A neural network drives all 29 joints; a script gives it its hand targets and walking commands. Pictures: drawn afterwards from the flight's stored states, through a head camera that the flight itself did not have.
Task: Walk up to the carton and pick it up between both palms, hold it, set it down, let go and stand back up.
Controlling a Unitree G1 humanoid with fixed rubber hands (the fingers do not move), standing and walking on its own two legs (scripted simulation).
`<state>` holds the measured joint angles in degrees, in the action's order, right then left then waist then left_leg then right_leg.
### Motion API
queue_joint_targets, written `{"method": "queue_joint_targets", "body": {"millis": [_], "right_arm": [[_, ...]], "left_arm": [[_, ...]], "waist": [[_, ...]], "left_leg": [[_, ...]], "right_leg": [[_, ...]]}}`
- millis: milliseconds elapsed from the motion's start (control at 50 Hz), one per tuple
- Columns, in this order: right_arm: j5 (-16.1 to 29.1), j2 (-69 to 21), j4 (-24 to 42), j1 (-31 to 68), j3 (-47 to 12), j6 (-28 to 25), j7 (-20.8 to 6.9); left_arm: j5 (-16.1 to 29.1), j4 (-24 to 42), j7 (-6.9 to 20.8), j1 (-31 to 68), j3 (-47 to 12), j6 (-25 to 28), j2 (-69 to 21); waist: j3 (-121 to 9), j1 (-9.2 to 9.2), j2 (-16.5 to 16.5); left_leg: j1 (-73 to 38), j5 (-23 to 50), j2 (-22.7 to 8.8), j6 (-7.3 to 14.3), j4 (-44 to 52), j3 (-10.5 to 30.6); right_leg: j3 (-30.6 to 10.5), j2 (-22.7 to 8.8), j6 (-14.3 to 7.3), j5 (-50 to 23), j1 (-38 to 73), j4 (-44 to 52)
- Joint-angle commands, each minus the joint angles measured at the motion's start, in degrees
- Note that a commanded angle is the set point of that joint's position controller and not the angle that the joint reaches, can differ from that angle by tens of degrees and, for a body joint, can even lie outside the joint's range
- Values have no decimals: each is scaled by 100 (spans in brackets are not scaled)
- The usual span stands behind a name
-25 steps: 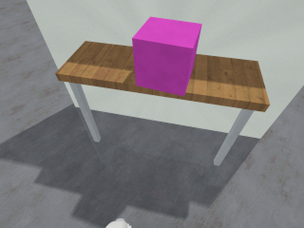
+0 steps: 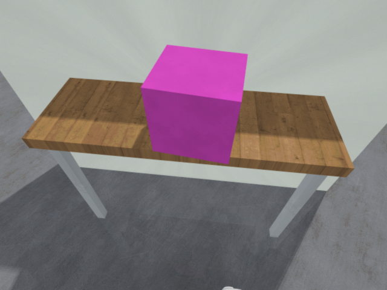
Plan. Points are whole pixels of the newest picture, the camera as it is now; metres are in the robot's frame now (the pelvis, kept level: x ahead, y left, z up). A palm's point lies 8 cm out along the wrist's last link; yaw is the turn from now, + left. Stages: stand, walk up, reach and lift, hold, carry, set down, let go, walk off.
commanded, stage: walk up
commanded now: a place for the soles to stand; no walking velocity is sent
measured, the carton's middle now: (197, 104) +0.61 -0.04 +0.03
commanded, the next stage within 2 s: none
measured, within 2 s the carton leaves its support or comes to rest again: neither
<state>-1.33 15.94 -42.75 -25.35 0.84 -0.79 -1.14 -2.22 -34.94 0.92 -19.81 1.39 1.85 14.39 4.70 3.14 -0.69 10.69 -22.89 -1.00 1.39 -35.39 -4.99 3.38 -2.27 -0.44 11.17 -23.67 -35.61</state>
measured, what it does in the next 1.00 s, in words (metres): steps on the spot: right foot, then left foot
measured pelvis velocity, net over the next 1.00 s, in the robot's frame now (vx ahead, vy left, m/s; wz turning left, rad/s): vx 0.08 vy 0.03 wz -0.09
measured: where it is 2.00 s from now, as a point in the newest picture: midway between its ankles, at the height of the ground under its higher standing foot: outside the picture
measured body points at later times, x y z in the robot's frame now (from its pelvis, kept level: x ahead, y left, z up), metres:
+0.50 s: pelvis +0.08 +0.03 +0.00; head +0.10 +0.04 +0.45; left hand +0.18 +0.29 -0.12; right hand +0.23 -0.22 -0.09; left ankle +0.10 +0.16 -0.72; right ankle +0.10 -0.11 -0.72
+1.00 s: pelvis +0.08 +0.03 +0.01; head +0.09 +0.02 +0.46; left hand +0.20 +0.28 -0.10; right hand +0.16 -0.24 -0.11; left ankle +0.10 +0.16 -0.72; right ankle +0.10 -0.11 -0.72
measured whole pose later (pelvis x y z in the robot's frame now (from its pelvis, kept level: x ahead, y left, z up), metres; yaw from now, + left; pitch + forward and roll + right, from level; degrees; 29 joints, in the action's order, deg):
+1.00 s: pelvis +0.08 +0.03 +0.01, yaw -5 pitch -1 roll +1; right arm 0.4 16.9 -40.5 -14.6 -0.8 1.6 -1.3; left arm 0.0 -38.9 1.1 -16.8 0.2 -0.5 16.6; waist 2.9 0.3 -0.1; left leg 15.1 -16.3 -3.7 -0.7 -32.6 -6.4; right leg -3.0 -1.6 1.9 14.9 -17.6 -33.4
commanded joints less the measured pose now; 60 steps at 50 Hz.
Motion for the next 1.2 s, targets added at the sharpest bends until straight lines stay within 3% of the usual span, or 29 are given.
{"method": "queue_joint_targets", "body": {"millis": [0, 20, 40, 60, 100, 120, 160, 200, 220, 260, 280, 300, 320, 360, 400, 420, 480, 700, 740, 840, 900, 1000, 1020, 1040, 1060, 1080, 1100, 1120, 1180], "right_arm": [[-21, 414, 673, 98, 23, -65, 3], [15, 375, 747, -248, 32, 48, 36], [-62, 652, 709, -163, 158, 191, 84], [-137, 646, 705, -13, 190, 272, 81], [-99, 608, 699, -75, 205, 229, 79], [-87, 601, 678, -82, 210, 212, 41], [-8, 334, 659, -53, 135, 161, 22], [72, 302, 666, 169, 120, 142, 33], [57, 227, 683, 129, 79, 124, 33], [43, 467, 767, 123, 143, 15, 55], [13, 733, 828, 349, 208, -7, 66], [113, 1022, 947, 729, 248, 20, 86], [212, 1133, 960, 1025, 279, 58, 109], [224, 1050, 965, 1214, 191, 91, 103], [209, 1001, 975, 1304, 146, 112, 97], [221, 973, 1019, 1270, 145, 99, 80], [190, 872, 971, 1363, 135, 81, 52], [210, 917, 995, 1540, 111, 106, 20], [211, 929, 973, 1530, 128, 107, 14], [209, 1004, 875, 1431, 132, 83, 28], [177, 952, 850, 1372, 134, 83, 24], [173, 910, 777, 1200, 117, 85, 30], [-131, 1093, 860, 852, 294, 87, -87], [-185, 910, 896, 941, 330, 118, -138], [-219, 645, 1026, 987, 265, 113, -176], [-242, 635, 1156, 1065, 240, 108, -204], [-286, 721, 1285, 1124, 306, 99, -214], [-226, 813, 1302, 1042, 348, 93, -217], [-195, 711, 1187, 672, 410, 107, -287]], "left_arm": [[-77, 185, -206, -1357, 441, 149, 1104], [-27, 254, -276, -1332, 489, 90, 1566], [32, 186, -329, -1222, 483, 22, 1473], [50, 175, -364, -1026, 406, -1, 1330], [92, 201, -318, -428, 301, -13, 1138], [41, 244, -308, -234, 258, -26, 1030], [38, 212, -275, -76, 205, 16, 956], [104, 179, -247, -39, 173, -20, 1070], [161, 182, -225, 23, 169, -39, 1198], [310, 262, -159, 406, 101, -120, 1162], [327, 281, -110, 245, 16, -154, 899], [368, 291, -114, -29, -81, -206, 616], [337, 213, -145, -62, -34, -272, 676], [242, 156, -115, 186, 16, -232, 875], [227, 95, -87, 105, 54, -139, 959], [249, 30, -75, 43, 68, -103, 1008], [265, 62, -64, 182, 56, -75, 1056], [253, 139, -19, 258, 150, -86, 1098], [216, 141, -11, 234, 131, -84, 1060], [219, 114, -16, 311, 164, -94, 1047], [222, 96, -20, 258, 148, -88, 1060], [223, 106, -29, 345, 189, -80, 1117], [71, -99, -76, -793, 403, -58, 1252], [0, -195, -136, -880, 540, -55, 1528], [-33, -241, -198, -993, 647, -72, 1777], [-85, -267, -261, -980, 656, -66, 1712], [-110, -263, -325, -874, 663, -28, 1660], [-119, -238, -349, -636, 612, -9, 1456], [-138, -258, -319, -258, 550, 56, 1374]], "waist": [[-863, -797, 949], [-965, -691, 1276], [-650, -680, 644], [-64, -636, 485], [29, -452, 813], [8, -394, 861], [-319, -382, 1063], [-652, -438, 964], [-878, -328, 1049], [-872, -64, 659], [-964, -197, 8], [-766, -329, -653], [-581, -402, -590], [-300, -404, -329], [-357, -407, -419], [-625, -382, -650], [-703, -313, -286], [-633, -284, 45], [-816, -292, -152], [-527, -343, 146], [-559, -337, -1], [-494, -304, 330], [-942, -473, -172], [-299, -565, 192], [94, -702, 946], [391, -786, 1052], [276, -718, 938], [251, -577, 663], [-483, -388, 1055]], "left_leg": [[1712, 591, -315, 210, -1480, 227], [1939, -1228, 253, -105, -2420, 222], [2074, -1327, -2, -126, -3051, 647], [2255, -1029, -78, -189, -3402, 721], [2071, -566, -266, -265, -2948, 694], [1890, -557, -315, -334, -2480, 653], [1195, -493, -236, -342, -1527, 370], [929, -23, -59, -280, -858, 129], [507, 595, -25, -234, -434, 70], [-235, 1910, -136, -89, 589, 298], [-397, 2008, -712, 107, 725, 927], [299, 1897, -1452, 554, 1175, 1699], [847, 1757, -1603, 858, 1215, 1679], [1019, 1823, -1183, 536, 1033, 1268], [735, 1936, -868, 298, 810, 908], [580, 1849, -822, 262, 799, 861], [268, 2114, -760, 223, 688, 716], [319, 1334, -707, 218, 829, 554], [273, 1136, -726, 234, 875, 577], [617, 878, -756, 228, 1052, 597], [391, 866, -728, 179, 1014, 480], [338, 435, -585, 116, 928, 419], [527, -1994, -382, 194, 469, 201], [1582, -1950, -169, 76, -168, 80], [2289, -1168, 5, 1, -924, -32], [2936, -1013, -207, -64, -1649, 290], [3046, -746, -478, -104, -1960, 667], [2894, -517, -521, -189, -2096, 749], [1912, -107, -298, -298, -1875, 401]], "right_leg": [[-1465, -1008, -530, 145, 2565, 921], [-3688, -2293, -1305, 464, 2167, 1772], [-3713, -2366, -1669, 1153, 1682, 1892], [-3374, -2217, -1543, 1039, 1298, 1852], [-2042, -1551, -1287, 485, 881, 1773], [-1874, -1431, -1245, -16, 911, 1671], [-1101, -1177, -1139, -2038, 687, 1183], [-939, -1038, -1059, -3266, 1106, 646], [-884, -999, -989, -3292, 933, 458], [-773, -718, -549, -1711, 357, 253], [-641, -447, -213, -427, 48, 102], [-292, 16, 58, 964, 341, -365], [-325, 62, 76, 1198, 860, -373], [-452, -32, -13, 314, 926, 145], [-642, -211, -22, -547, 865, 375], [-698, -234, -51, -684, 942, 363], [-675, -239, 14, -856, 797, 432], [-850, -272, -70, -613, 706, 635], [-871, -274, -71, -470, 829, 636], [-906, -236, -69, -382, 871, 634], [-982, -260, -102, -375, 715, 696], [-1226, -285, -163, 171, 451, 940], [-1954, -398, -515, 3179, 835, 1194], [-2614, -755, -753, 3912, 1070, 1596], [-3526, -1366, -1135, 4140, 1388, 2036], [-3990, -1662, -1400, 3998, 1476, 2271], [-3985, -1799, -1466, 3659, 1528, 2250], [-3625, -1571, -1337, 3434, 1302, 2218], [-2618, -1038, -1090, 2543, 1084, 2082]]}}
